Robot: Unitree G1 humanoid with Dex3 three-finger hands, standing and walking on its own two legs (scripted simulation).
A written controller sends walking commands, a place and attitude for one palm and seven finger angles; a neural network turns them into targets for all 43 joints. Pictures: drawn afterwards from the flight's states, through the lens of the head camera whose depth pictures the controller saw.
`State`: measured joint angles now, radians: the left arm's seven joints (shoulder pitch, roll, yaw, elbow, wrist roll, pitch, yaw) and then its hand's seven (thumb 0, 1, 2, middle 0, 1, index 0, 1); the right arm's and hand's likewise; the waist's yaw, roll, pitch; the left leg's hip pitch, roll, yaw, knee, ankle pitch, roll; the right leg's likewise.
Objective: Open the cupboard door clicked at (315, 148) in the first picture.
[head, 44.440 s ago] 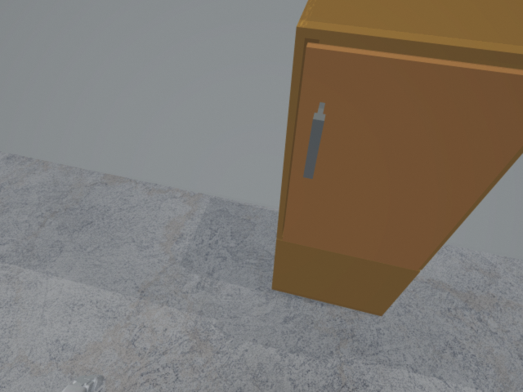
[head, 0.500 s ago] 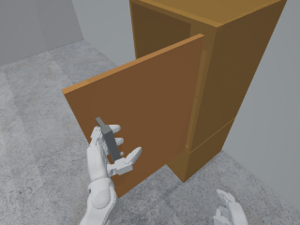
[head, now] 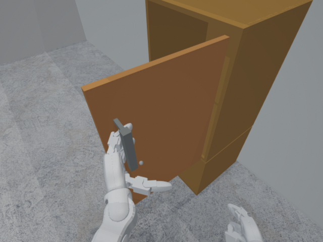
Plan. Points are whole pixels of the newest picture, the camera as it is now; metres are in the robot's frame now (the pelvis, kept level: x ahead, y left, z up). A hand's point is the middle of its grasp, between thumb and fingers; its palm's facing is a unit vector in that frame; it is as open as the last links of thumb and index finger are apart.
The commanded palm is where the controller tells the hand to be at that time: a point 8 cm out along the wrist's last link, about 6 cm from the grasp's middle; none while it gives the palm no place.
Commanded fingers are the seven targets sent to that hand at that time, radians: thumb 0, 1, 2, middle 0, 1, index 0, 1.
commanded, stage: slide the hand sideways off the handle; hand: left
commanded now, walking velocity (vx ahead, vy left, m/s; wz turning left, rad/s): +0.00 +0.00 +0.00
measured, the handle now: (125, 145) +0.32 +0.12 +0.09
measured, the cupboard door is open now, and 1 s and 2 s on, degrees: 87 88 88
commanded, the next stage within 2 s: draw the hand back to the body in 1.24 s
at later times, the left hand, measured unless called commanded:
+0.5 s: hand (132, 176) +0.24 +0.09 +0.09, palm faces -0.09 -1.00 -0.01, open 16.3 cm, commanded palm +0.21 +0.15 +0.09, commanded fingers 0.00 -0.50 0.30 -0.15 -0.30 -0.15 -0.30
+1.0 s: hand (105, 194) +0.20 +0.14 +0.08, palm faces -0.03 -1.00 -0.05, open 16.2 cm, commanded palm +0.17 +0.20 +0.09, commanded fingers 0.00 -0.50 0.30 -0.15 -0.30 -0.15 -0.30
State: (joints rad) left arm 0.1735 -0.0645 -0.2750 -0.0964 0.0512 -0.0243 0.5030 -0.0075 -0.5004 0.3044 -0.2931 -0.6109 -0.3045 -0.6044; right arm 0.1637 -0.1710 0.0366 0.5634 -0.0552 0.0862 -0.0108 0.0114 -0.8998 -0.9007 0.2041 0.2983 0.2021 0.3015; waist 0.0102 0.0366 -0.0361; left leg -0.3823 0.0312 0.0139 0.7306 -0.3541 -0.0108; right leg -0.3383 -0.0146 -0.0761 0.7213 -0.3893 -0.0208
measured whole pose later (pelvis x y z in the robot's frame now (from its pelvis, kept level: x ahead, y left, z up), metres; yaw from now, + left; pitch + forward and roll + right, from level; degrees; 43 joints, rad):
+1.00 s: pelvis +0.02 -0.01 -0.01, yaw +1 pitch +5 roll +0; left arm 0.55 0.20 0.05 -0.32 -0.23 -0.20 -0.20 -0.01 -0.50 0.30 -0.18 -0.31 -0.18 -0.32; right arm 0.26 -0.24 0.03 0.49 0.02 -0.13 -0.05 0.01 -0.90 -0.90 0.20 0.30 0.20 0.30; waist 0.02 0.05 -0.07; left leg -0.49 0.04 -0.01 0.82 -0.41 -0.03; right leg -0.44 -0.01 -0.09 0.82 -0.46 -0.03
